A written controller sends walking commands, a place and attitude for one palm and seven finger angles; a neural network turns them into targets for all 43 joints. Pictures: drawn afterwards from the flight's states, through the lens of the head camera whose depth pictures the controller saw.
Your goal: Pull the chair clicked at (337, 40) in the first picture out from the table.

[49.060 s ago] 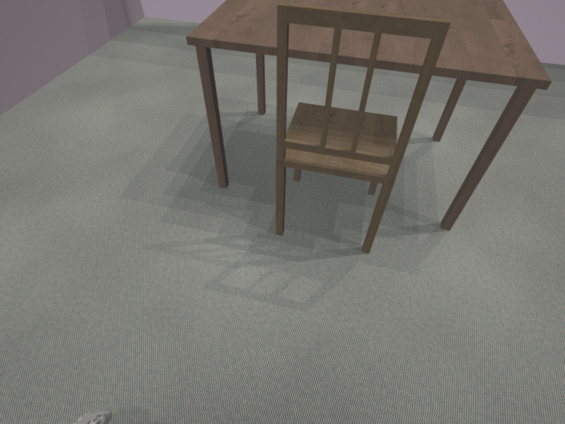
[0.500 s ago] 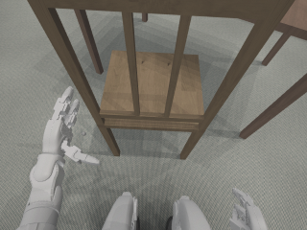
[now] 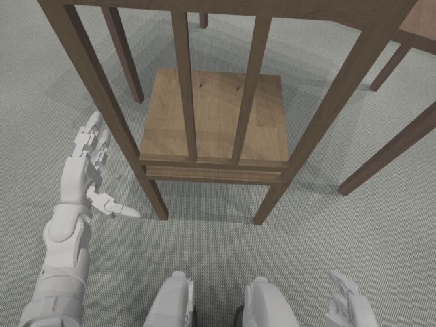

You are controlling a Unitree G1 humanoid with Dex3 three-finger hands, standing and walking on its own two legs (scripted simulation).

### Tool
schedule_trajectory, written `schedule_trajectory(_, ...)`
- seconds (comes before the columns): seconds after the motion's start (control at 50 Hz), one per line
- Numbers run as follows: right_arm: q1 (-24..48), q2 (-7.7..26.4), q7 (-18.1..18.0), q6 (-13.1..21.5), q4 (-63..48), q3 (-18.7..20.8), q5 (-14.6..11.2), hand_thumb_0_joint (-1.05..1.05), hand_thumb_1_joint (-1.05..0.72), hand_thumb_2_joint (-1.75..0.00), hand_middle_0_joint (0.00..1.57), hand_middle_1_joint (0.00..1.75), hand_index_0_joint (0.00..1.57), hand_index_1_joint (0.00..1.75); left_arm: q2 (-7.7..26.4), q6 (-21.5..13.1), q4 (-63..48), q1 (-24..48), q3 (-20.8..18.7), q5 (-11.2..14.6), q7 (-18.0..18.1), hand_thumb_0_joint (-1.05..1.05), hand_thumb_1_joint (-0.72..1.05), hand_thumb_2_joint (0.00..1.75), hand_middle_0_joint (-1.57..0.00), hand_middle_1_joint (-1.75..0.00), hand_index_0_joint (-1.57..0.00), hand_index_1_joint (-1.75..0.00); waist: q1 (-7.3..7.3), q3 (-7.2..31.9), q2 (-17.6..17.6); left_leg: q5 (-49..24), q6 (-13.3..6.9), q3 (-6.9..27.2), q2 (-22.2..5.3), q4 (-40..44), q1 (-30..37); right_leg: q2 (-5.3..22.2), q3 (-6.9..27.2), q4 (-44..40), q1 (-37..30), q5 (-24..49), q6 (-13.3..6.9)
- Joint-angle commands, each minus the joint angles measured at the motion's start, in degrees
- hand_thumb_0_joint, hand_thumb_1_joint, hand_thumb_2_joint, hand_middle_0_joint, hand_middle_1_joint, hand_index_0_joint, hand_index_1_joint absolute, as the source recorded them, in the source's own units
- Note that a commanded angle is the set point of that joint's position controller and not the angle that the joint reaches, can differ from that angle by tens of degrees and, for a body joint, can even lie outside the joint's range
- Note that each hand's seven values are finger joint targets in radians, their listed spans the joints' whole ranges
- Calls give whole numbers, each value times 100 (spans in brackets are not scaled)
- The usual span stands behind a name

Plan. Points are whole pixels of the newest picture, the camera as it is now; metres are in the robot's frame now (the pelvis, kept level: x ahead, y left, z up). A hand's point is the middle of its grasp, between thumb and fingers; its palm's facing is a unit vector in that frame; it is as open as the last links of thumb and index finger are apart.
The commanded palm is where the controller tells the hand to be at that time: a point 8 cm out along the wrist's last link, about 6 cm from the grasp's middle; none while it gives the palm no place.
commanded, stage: push the fingers through the gap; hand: left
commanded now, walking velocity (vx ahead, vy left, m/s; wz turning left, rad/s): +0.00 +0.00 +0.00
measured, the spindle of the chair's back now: (188, 109) +0.49 +0.08 +0.07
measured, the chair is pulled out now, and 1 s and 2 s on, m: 0.18 0.13 0.13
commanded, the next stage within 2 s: hook a spindle and tug to test in 1.30 s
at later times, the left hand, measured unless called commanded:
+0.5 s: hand (119, 157) +0.40 +0.20 +0.02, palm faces +0.03 -1.00 -0.04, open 17.0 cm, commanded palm +0.39 +0.24 +0.02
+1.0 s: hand (121, 134) +0.45 +0.21 +0.02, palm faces +0.04 -1.00 -0.03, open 17.0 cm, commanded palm +0.44 +0.24 +0.02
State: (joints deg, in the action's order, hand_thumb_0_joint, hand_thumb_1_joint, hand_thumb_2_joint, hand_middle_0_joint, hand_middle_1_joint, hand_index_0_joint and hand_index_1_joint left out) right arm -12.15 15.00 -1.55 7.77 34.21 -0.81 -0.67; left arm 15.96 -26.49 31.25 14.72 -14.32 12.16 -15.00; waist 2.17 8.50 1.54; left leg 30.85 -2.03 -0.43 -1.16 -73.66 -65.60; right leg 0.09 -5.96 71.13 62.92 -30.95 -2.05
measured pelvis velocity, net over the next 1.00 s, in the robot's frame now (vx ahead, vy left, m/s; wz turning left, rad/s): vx -0.01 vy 0.01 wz -0.01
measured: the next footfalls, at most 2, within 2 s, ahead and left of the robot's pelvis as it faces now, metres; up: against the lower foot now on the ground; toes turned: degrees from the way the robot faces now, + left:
none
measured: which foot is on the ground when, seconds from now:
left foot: down 0.00-1.00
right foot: down 0.00-1.00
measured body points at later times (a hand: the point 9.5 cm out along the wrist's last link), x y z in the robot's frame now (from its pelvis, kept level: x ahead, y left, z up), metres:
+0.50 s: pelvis -0.01 +0.00 +0.00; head +0.12 +0.02 +0.43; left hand +0.40 +0.25 +0.03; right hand +0.10 -0.26 -0.12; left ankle +0.03 +0.10 -0.62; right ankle +0.03 -0.11 -0.62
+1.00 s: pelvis -0.01 +0.01 -0.01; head +0.13 +0.03 +0.42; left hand +0.45 +0.26 +0.02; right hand +0.06 -0.26 -0.12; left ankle +0.03 +0.10 -0.62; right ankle +0.03 -0.11 -0.62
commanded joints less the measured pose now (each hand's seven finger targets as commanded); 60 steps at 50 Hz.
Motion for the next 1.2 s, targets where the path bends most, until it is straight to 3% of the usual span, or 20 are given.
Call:
schedule_trajectory(0.0, -390, 889, -47, 148, -510, 347, -24, 0, -90, -90, 20, 30, 20, 30, 1071, -313, -970, 1763, -277, 61, -3, 0, -50, 30, -6, -8, -6, -8, 192, 2370, 176, -1648, 59, 367, 58, 912, 1738, -80, 475, -973, -1094, 1395, 39)
schedule_trajectory(0.08, -467, 894, -47, 139, -435, 358, -13, 0, -90, -90, 20, 30, 20, 30, 1000, -374, -883, 1999, -187, 39, 3, 0, -50, 30, -6, -8, -6, -8, 228, 2446, 330, -1712, 73, 398, 57, 928, 1943, -83, 464, -1010, -983, 1360, 28)
schedule_trajectory(0.1, -483, 911, -51, 129, -401, 361, -10, 0, -90, -90, 20, 30, 20, 30, 1038, -364, -751, 2095, -222, 38, -1, 0, -50, 30, -6, -8, -6, -8, 257, 2432, 160, -1601, 58, 395, 50, 903, 1831, -87, 467, -1018, -999, 1297, 38)
schedule_trajectory(0.18, -531, 951, -75, 76, -289, 341, -5, 0, -90, -90, 20, 30, 20, 30, 1350, -463, -392, 2677, -388, -62, 43, 0, -50, 30, -6, -8, -6, -8, 308, 2305, 292, -1284, 51, 389, 66, 894, 1669, -95, 503, -1063, -893, 982, 23)
schedule_trajectory(0.34, -644, 982, -20, 6, -193, 335, 26, 0, -90, -90, 20, 30, 20, 30, 1073, -602, -72, 3500, 4, -185, 82, 0, -50, 30, -6, -8, -6, -8, 420, 2537, 626, -1222, 83, 505, 75, 962, 2049, -106, 412, -1058, -591, 832, -9)
schedule_trajectory(0.36, -694, 1024, -12, -24, -149, 346, 31, 0, -90, -90, 20, 30, 20, 30, 1261, -613, 99, 3452, -167, -205, 121, 0, -50, 30, -6, -8, -6, -8, 405, 2488, 464, -1219, 97, 560, 52, 987, 2051, -121, 391, -1050, -567, 823, -17)
schedule_trajectory(0.42, -717, 1010, 16, -65, -144, 326, 41, 0, -90, -90, 20, 30, 20, 30, 1194, -700, 182, 3772, -68, -253, 166, 0, -50, 30, -6, -8, -6, -8, 476, 2559, 432, -1189, 56, 501, 80, 920, 1935, -136, 421, -1049, -620, 813, -6)
schedule_trajectory(0.46, -755, 1025, 22, -117, -101, 333, 56, 0, -90, -90, 20, 30, 20, 30, 1405, -748, 390, 3778, -269, -291, 208, 0, -50, 30, -6, -8, -6, -8, 448, 2512, 381, -1228, 62, 495, 72, 929, 1899, -140, 442, -1072, -680, 855, -8)
schedule_trajectory(0.54, -752, 1010, 52, -183, -87, 311, 69, 0, -90, -90, 20, 30, 20, 30, 1312, -846, 611, 4184, -161, -338, 222, 0, -50, 30, -6, -8, -6, -8, 520, 2472, 473, -1093, 55, 489, 84, 916, 1831, -145, 447, -1060, -574, 747, -2)
schedule_trajectory(0.56, -797, 1033, 51, -204, -50, 315, 85, 0, -90, -90, 20, 30, 20, 30, 1524, -874, 681, 4259, -342, -352, 248, 0, -50, 30, -6, -8, -6, -8, 476, 2470, 544, -1125, 66, 495, 78, 910, 1835, -149, 447, -1040, -593, 772, -20)
schedule_trajectory(0.6, -838, 1025, 77, -236, -51, 326, 103, 0, -90, -90, 20, 30, 20, 30, 1418, -914, 699, 4297, -250, -401, 253, 0, -50, 30, -6, -8, -6, -8, 486, 2725, 643, -1381, 80, 522, 71, 890, 2059, -154, 418, -982, -549, 935, -23)
schedule_trajectory(0.68, -899, 1051, 91, -326, -9, 315, 115, 0, -90, -90, 20, 30, 20, 30, 1583, -936, 977, 4503, -388, -414, 243, 0, -50, 30, -6, -8, -6, -8, 524, 2630, 509, -1391, 73, 528, 65, 868, 1920, -169, 414, -977, -583, 963, -14)
schedule_trajectory(0.72, -920, 1039, 112, -348, -32, 324, 111, 0, -90, -90, 20, 30, 20, 30, 1396, -955, 1007, 4565, -243, -403, 223, 0, -50, 30, -6, -8, -6, -8, 575, 2737, 594, -1433, 70, 542, 62, 860, 2079, -189, 399, -968, -456, 956, -18)
schedule_trajectory(0.8, -971, 1076, 94, -441, 47, 303, 129, 0, -90, -90, 20, 30, 20, 30, 1787, -943, 1430, 4868, -544, -443, 211, 0, -50, 30, -6, -8, -6, -8, 639, 2567, 372, -1263, 25, 482, 70, 754, 1637, -184, 464, -989, -567, 910, 10)
schedule_trajectory(0.82, -1002, 1085, 91, -440, 36, 287, 138, 0, -90, -90, 20, 30, 20, 30, 1863, -985, 1358, 5027, -554, -452, 185, 0, -50, 30, -6, -8, -6, -8, 617, 2663, 636, -1367, 41, 515, 69, 774, 1798, -188, 439, -930, -483, 937, -18)
schedule_trajectory(0.88, -1032, 1089, 110, -491, 75, 303, 154, 0, -90, -90, 20, 30, 20, 30, 1726, -952, 1528, 5129, -469, -453, 146, 0, -50, 30, -6, -8, -6, -8, 688, 2733, 628, -1507, 60, 571, 41, 748, 1992, -195, 396, -915, -318, 1014, -10)
schedule_trajectory(0.92, -1068, 1083, 131, -518, 21, 299, 144, 0, -90, -90, 20, 30, 20, 30, 1587, -910, 1658, 4977, -366, -437, 95, 0, -50, 30, -6, -8, -6, -8, 660, 2732, 697, -1531, 70, 583, 49, 784, 2025, -197, 366, -899, -298, 1000, -28)
schedule_trajectory(1.06, -1105, 1087, 203, -668, -50, 341, 138, 0, -90, -90, 20, 30, 20, 30, 1682, -818, 1398, 4502, -538, -401, 95, 0, -50, 30, -6, -8, -6, -8, 522, 3048, 725, -2072, 109, 585, 7, 798, 2330, -199, 339, -879, -455, 1380, -20)
schedule_trajectory(1.08, -1121, 1080, 211, -696, -67, 335, 138, 0, -90, -90, 20, 30, 20, 30, 1692, -790, 1406, 4430, -567, -394, 109, 0, -50, 30, -6, -8, -6, -8, 528, 2987, 546, -2093, 94, 577, 9, 806, 2224, -203, 338, -894, -566, 1438, -6)
schedule_trajectory(1.18, -1081, 1050, 215, -749, -104, 328, 122, 0, -90, -90, 20, 30, 20, 30, 1809, -761, 1311, 4191, -701, -393, 141, 0, -50, 30, -6, -8, -6, -8, 485, 2732, 486, -1989, 85, 510, 6, 841, 2025, -203, 361, -927, -675, 1451, 1)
